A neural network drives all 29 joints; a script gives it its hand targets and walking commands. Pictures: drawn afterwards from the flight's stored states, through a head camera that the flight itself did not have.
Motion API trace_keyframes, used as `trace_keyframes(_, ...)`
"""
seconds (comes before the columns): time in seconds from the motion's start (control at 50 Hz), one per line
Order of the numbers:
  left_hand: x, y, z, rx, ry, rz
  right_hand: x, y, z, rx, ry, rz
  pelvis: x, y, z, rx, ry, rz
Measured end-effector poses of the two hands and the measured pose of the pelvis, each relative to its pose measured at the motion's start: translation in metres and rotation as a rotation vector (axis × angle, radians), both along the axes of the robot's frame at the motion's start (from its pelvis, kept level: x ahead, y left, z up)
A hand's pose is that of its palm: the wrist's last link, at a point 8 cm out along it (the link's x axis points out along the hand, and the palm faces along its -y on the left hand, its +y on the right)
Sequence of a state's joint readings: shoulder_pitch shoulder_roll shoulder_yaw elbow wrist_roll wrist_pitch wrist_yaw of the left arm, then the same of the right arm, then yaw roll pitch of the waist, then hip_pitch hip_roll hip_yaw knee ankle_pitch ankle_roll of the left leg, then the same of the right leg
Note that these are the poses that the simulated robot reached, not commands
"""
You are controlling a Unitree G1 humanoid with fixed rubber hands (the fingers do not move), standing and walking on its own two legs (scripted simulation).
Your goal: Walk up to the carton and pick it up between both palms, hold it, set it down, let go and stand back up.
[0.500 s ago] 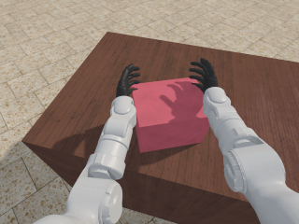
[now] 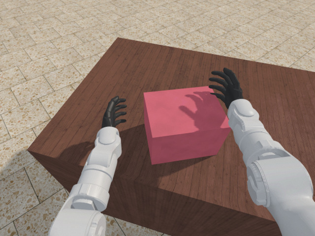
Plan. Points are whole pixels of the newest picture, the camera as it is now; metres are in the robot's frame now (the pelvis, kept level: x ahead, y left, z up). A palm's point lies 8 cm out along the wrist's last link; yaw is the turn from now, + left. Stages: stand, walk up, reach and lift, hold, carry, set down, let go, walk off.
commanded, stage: set down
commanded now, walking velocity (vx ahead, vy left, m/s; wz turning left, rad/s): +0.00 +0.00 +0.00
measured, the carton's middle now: (181, 124) +0.44 +0.00 +0.00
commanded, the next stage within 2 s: none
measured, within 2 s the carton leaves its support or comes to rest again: neither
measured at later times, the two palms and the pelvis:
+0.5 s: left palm (115, 113) +0.38 +0.19 +0.08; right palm (251, 114) +0.45 -0.18 +0.08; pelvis +0.00 +0.00 +0.00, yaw -2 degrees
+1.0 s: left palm (109, 113) +0.37 +0.20 +0.09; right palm (261, 109) +0.46 -0.19 +0.10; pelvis -0.01 +0.00 +0.00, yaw -2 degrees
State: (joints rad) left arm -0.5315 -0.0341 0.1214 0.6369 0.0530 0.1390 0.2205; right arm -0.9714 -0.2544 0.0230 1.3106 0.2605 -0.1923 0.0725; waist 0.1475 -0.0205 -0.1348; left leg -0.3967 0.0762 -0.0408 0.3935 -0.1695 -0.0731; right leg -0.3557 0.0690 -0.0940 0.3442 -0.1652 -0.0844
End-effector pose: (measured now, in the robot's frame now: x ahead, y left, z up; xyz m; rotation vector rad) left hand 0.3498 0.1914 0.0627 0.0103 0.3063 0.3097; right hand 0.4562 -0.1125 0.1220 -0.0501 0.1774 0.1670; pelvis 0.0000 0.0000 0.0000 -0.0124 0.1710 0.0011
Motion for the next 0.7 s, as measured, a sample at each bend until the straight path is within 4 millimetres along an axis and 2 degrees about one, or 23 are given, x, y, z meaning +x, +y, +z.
trace_keyframes(0.12,-0.002,0.005,0.014,0.006,-0.039,-0.020,-0.005,-0.027,-0.007,-0.027,0.041,-0.027,-0.001,0.000,0.001,0.001,-0.013,0.010)
trace_keyframes(0.24,0.000,0.009,0.015,0.011,-0.031,-0.030,-0.022,-0.062,-0.035,-0.044,0.121,-0.053,-0.001,0.001,0.001,0.005,-0.012,0.005)
trace_keyframes(0.32,0.008,0.007,0.015,0.015,-0.021,-0.039,-0.027,-0.073,-0.046,-0.030,0.121,-0.049,-0.001,0.002,0.000,0.008,0.008,-0.006)
trace_keyframes(0.4,0.020,0.001,0.014,0.012,-0.002,-0.048,-0.021,-0.073,-0.048,-0.026,0.113,-0.027,-0.002,0.004,0.000,0.011,0.038,-0.021)
trace_keyframes(0.52,0.034,-0.006,0.013,0.003,0.011,-0.059,-0.002,-0.063,-0.041,-0.038,0.074,0.006,0.001,0.005,-0.001,0.012,0.081,-0.035)
trace_keyframes(0.7,0.036,0.002,0.006,-0.001,0.020,-0.045,0.016,-0.057,-0.037,-0.061,0.050,0.008,0.007,0.007,-0.002,0.008,0.109,-0.026)
